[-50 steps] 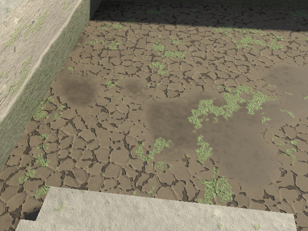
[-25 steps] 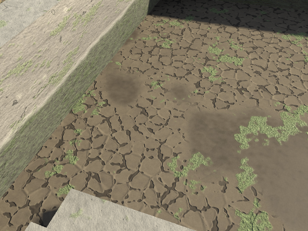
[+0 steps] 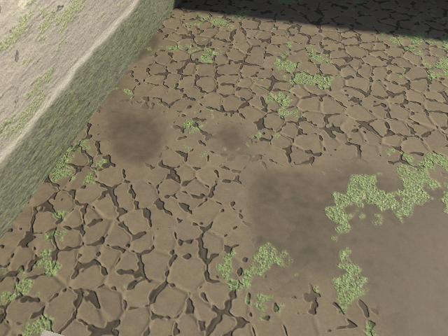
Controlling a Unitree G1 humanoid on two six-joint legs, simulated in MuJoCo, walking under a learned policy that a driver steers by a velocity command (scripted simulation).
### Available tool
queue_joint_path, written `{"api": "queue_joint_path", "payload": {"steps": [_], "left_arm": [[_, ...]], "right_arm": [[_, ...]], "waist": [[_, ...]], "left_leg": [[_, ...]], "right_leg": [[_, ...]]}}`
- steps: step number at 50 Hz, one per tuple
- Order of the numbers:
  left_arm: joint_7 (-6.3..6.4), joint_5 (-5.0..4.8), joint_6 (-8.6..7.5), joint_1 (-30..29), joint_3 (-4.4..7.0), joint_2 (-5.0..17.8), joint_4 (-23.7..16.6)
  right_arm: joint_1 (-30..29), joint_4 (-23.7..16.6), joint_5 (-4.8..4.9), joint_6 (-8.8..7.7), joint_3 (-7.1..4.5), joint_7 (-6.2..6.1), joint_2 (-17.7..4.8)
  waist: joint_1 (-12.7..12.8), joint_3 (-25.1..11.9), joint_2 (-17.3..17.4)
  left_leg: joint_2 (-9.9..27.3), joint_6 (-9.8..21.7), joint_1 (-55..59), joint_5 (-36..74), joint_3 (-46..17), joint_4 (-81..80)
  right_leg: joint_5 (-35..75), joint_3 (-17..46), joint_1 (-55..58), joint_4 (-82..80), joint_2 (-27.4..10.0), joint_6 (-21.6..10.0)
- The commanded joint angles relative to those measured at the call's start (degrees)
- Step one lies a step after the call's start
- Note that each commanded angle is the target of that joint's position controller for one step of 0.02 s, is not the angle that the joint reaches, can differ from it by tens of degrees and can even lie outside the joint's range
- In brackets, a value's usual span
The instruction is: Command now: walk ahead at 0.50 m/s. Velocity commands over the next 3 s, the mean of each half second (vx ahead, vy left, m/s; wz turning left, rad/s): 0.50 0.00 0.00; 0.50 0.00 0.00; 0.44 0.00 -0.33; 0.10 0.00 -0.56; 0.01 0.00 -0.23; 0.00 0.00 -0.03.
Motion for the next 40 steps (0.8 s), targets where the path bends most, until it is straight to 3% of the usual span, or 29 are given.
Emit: {"api": "queue_joint_path", "payload": {"steps": [1, 3, 4, 6, 8, 9, 11, 12, 13, 14, 15, 16, 17, 18, 19, 20, 21, 22, 24, 26, 27, 29, 32, 35, 36, 37, 38, 39, 40], "left_arm": [[-3.09, 8.22, -0.95, 5.3, -3.86, -6.7, 0.9], [-3.56, 6.62, -1.44, -0.7, -2.65, -0.5, -1.9], [-1.92, -0.76, -0.68, -7.4, 0.08, 4.6, -4.7], [-1.53, -2.33, 0.22, -10.6, -0.44, 3.2, -6.3], [-1.25, -2.81, 0.17, -11.5, -0.25, 2.8, -6.1], [-2.42, 7.31, -0.97, -4.5, -2.22, 3.3, -4.4], [-2.44, 4.06, -2.82, 13.2, 1.39, 9.1, 2.8], [-2.32, 4.13, -3.02, 27.3, 3.28, 12.8, 6.3], [-3.42, 4.19, -2.38, 32.3, 3.05, 15.3, 5.5], [-3.95, 6.22, -2.2, 35.4, 3.22, 15.0, 6.7], [-3.89, 4.52, -2.39, 28.8, 3.89, 16.4, 5.7], [-3.94, 3.25, -2.66, 24.1, 1.85, 9.5, 6.3], [-3.67, 4.39, -2.68, 16.3, -0.67, 3.1, 4.5], [-3.42, 5.21, -2.8, 12.3, -1.93, 0.5, 3.6], [-1.82, 4.5, -4.49, 6.8, -3.22, -3.6, 2.2], [-0.94, 2.51, -6.21, 2.0, -3.46, -3.9, -0.1], [-0.53, 1.65, -7.3, 6.1, -2.9, 0.1, 2.0], [-0.76, 2.63, -7.21, 12.5, -2.84, 2.2, 5.1], [-0.9, 4.42, -6.95, 15.8, -2.68, 5.0, 5.7], [1.36, 2.74, -7.36, 26.9, -4.17, -0.1, 9.5], [1.83, 2.75, -7.05, 27.8, -4.89, -2.2, 9.5], [0.61, 3.37, -5.65, 28.6, -5.39, -1.0, 9.4], [-1.16, 2.5, -5.28, 26.0, -5.28, 0.3, 8.3], [0.03, 1.42, -5.19, 31.8, -4.25, 1.3, 11.0], [2.23, -4.95, -2.19, 24.8, -1.39, 4.6, 8.7], [2.63, -4.25, -0.97, 24.9, -1.41, 4.5, 9.2], [2.21, -2.58, -0.6, 25.4, -0.92, 2.8, 10.7], [1.3, -2.24, -0.52, 25.9, -1.33, 1.7, 10.7], [0.57, -1.93, -1.34, 24.6, -1.18, 0.8, 11.1]], "right_arm": [[0.8, -2.5, -9.18, -3.1, 3.37, 1.85, 3.8], [6.4, -0.9, -8.01, -2.97, 3.17, 2.75, 2.6], [-0.2, -3.7, 0.6, -1.4, 0.3, 0.33, -5.2], [1.6, -3.8, -0.4, 0.08, 0.49, -1.18, -6.7], [4.1, -2.7, -2.74, 1.69, 0.29, -2.85, -5.9], [10.6, -0.7, -7.87, 0.16, 3.77, 0.61, 1.0], [5.7, -1.3, -7.06, 0.46, 0.97, 4.98, -7.6], [7.1, 1.0, -7.92, 0.1, 0.39, 7.72, -7.4], [20.0, 2.2, -4.92, -0.19, 1.65, 9.14, 0.5], [8.8, -3.5, -2.89, -0.73, 0.94, 9.02, -3.3], [-2.5, -11.2, -2.38, -1.49, 1.01, 7.7, -3.8], [-7.6, -11.6, -2.43, -1.71, 0.25, 5.25, -6.5], [-3.1, -10.0, -3.65, -1.78, 1.98, 3.68, -1.5], [-2.8, -9.6, -4.18, -1.18, 2.47, 3.16, 0.9], [-3.2, -10.2, -6.72, -0.84, 3.93, 3.04, 4.6], [-7.0, -10.8, -7.63, -1.27, 3.35, 3.79, 3.3], [-11.0, -11.0, -7.3, -0.76, 2.59, 4.31, 1.9], [-12.3, -11.2, -6.95, -0.06, 2.53, 5.02, 1.0], [-8.6, -11.1, -7.46, -0.29, 2.71, 5.79, -0.9], [-22.1, -14.4, -8.03, -0.68, 3.03, 4.76, -2.4], [-24.9, -14.7, -7.53, -0.86, 3.55, 4.21, -2.2], [-25.6, -14.8, -7.34, -0.33, 4.15, 4.26, -0.8], [-30.8, -17.3, -7.64, 0.53, 3.83, 4.95, -4.8], [-39.1, -19.6, -6.75, 0.51, 4.5, 5.3, -4.6], [-45.7, -22.6, 7.06, -0.85, 3.07, 4.84, -4.1], [-43.3, -21.9, 7.63, -1.45, 3.42, 4.76, -4.0], [-35.8, -19.2, 5.66, -2.04, 2.1, 4.85, -4.8], [-25.4, -15.6, 4.03, -2.15, 0.95, 4.63, -6.2], [-10.8, -10.6, 2.17, -1.17, -0.41, 4.31, -7.7]], "waist": [[-0.9, 7.0, 3.9], [-3.0, 7.0, 0.8], [-2.3, 3.6, 3.0], [-5.1, 6.4, 3.6], [-7.2, 10.8, 4.5], [-4.3, 11.2, 1.5], [3.6, 5.4, -2.3], [10.0, -0.5, -9.2], [6.7, -21.4, -19.0], [11.0, -14.4, -11.6], [11.2, -8.1, -10.3], [9.1, 1.9, 0.7], [3.0, 3.3, 5.1], [-0.6, 9.1, 3.4], [-3.2, 10.0, 2.4], [-1.9, 8.2, 3.9], [-0.1, 5.1, -0.8], [1.1, 3.8, -3.6], [-0.7, 3.0, 0.4], [6.6, 4.8, 1.3], [7.2, 4.9, 1.9], [6.1, 4.5, -0.9], [6.3, 8.9, 0.6], [11.0, 10.5, 1.0], [11.7, 15.6, 2.3], [10.5, 13.9, 2.6], [8.2, 8.1, 0.8], [4.0, 2.0, 0.8], [-2.2, -2.2, 1.3]], "left_leg": [[14.4, 9.5, -16.2, 5.8, -11.4, -3.1], [14.5, 10.5, -13.5, 1.7, -13.6, 1.6], [12.4, 6.7, -18.3, 3.2, -12.6, 0.1], [13.2, 5.5, -17.2, 2.7, -13.8, 4.6], [14.0, 5.8, -9.4, 5.8, -15.8, 11.3], [17.6, 5.5, -5.4, -0.6, -21.2, 16.7], [12.8, 4.8, -12.8, 11.2, -14.7, 31.1], [6.0, -0.4, -27.3, 7.6, -10.7, 53.8], [0.7, -2.3, -38.0, -24.7, -7.2, 84.2], [0.3, -3.9, -53.2, -23.8, -7.7, 93.1], [4.1, -4.6, -69.0, -18.5, -7.5, 88.9], [7.8, -3.3, -70.1, -8.6, -8.0, 85.6], [12.8, -0.5, -58.2, 5.7, -13.0, 72.7], [15.2, 1.0, -50.2, 9.7, -13.6, 66.2], [17.7, 2.8, -44.4, 23.3, -14.0, 49.2], [16.1, 2.1, -30.3, 34.3, -9.3, 29.5], [13.9, 0.5, -25.0, 38.2, -5.9, 25.5], [13.6, -1.2, -24.7, 38.3, -4.7, 29.2], [12.4, -2.7, -27.5, 38.3, -6.0, 28.9], [15.3, -4.5, -55.5, 47.5, -12.6, 10.6], [15.8, -4.9, -54.5, 54.4, -13.2, 1.6], [12.5, -3.4, -32.5, 58.3, -6.1, 2.2], [12.6, -3.7, -28.8, 47.7, -6.0, 0.9], [12.6, -4.8, -31.5, 39.4, -5.1, -10.7], [9.7, -5.2, -31.6, 34.5, -6.9, -11.4], [9.5, -4.6, -28.4, 34.5, -6.5, -15.6], [10.1, -1.8, -16.2, 41.2, -6.8, -19.3], [6.3, -1.1, -3.2, 45.7, -1.4, -19.3], [10.4, 1.3, 16.9, 52.4, -5.1, -15.3]], "right_leg": [[23.1, 5.0, 6.8, -12.2, -4.9, 0.2], [18.5, 0.1, 6.0, -17.5, -2.5, 1.1], [20.9, -5.6, 16.6, -18.2, 2.7, 1.0], [14.7, -4.5, 18.4, -20.5, 2.7, 1.8], [8.5, -2.3, 15.0, -29.5, 0.3, 1.3], [5.7, 1.9, 17.8, -37.5, -4.3, 0.1], [6.9, -8.3, 43.1, -36.2, 2.0, -0.5], [16.5, -5.0, 62.6, -29.6, -0.9, -6.7], [46.8, 3.9, 82.6, -11.5, -13.6, -20.2], [48.6, 12.6, 79.4, -15.4, -15.5, -21.3], [9.0, 25.5, 73.4, -24.6, -21.2, -23.9], [-13.6, 22.3, 57.2, -30.2, -19.6, -19.7], [-19.8, 16.4, 40.7, -31.9, -16.6, -16.6], [-23.7, 15.0, 22.9, -35.7, -15.2, -17.6], [-21.8, 9.6, 13.8, -38.3, -9.2, -14.2], [-19.6, 2.0, 3.3, -40.2, -5.1, -14.3], [-22.6, -0.7, 3.3, -38.9, -2.2, -14.7], [-21.3, 0.9, 4.3, -37.3, -2.5, -14.8], [-10.0, 3.7, 9.9, -29.2, -4.6, -15.0], [-16.9, 12.2, 38.9, -21.9, -7.9, -14.8], [-19.4, 11.4, 39.6, -19.0, -6.5, -14.0], [-25.0, 8.1, 20.3, -20.0, -3.0, -13.3], [-28.2, 11.4, 18.8, -18.7, -3.6, -13.9], [-23.2, 13.3, 33.5, -13.4, -3.4, -12.3], [-14.4, 13.0, 29.9, -11.3, -3.2, -8.8], [-7.6, 11.1, 32.8, -7.5, -2.4, -7.8], [-0.3, 9.2, 32.4, 0.4, -0.9, -7.2], [8.2, 5.7, 29.3, 10.1, 1.8, -6.5], [-3.7, 5.7, 15.6, 24.6, 3.6, -5.1]]}}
